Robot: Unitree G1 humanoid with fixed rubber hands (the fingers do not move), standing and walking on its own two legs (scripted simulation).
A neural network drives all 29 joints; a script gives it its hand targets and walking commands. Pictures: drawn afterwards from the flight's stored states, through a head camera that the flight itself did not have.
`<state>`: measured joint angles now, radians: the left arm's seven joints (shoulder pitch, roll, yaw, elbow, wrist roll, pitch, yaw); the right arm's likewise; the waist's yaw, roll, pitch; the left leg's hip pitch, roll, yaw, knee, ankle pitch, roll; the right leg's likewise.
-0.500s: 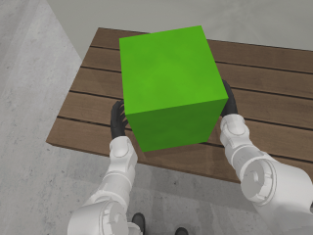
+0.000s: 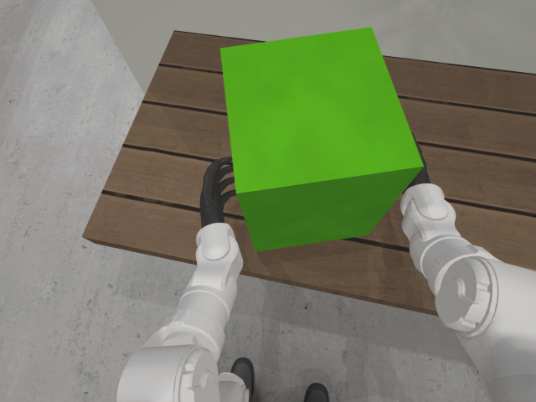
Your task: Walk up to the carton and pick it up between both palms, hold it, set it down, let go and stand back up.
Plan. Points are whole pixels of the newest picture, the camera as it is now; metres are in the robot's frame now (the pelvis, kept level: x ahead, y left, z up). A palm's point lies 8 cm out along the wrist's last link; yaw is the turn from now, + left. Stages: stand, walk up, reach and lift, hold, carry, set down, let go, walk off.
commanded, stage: set down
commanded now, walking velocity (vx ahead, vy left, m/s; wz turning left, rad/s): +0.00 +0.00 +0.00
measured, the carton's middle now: (305, 155) +0.49 +0.04 -0.02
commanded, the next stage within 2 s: none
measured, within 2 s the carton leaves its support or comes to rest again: rests again in 0.62 s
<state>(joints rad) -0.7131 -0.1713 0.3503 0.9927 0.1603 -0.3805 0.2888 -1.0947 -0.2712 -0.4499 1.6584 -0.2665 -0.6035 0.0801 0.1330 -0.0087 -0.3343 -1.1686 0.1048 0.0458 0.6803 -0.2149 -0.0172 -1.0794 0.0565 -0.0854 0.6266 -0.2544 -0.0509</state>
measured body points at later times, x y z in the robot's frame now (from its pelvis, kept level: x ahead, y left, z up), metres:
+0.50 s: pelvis +0.00 +0.00 +0.01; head +0.20 +0.01 +0.41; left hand +0.43 +0.17 -0.01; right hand +0.53 -0.11 -0.01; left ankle +0.01 +0.13 -0.69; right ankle -0.02 -0.09 -0.69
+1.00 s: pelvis +0.01 -0.03 +0.02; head +0.20 -0.02 +0.42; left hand +0.41 +0.16 -0.01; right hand +0.52 -0.12 -0.01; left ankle +0.01 +0.13 -0.69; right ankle -0.02 -0.09 -0.69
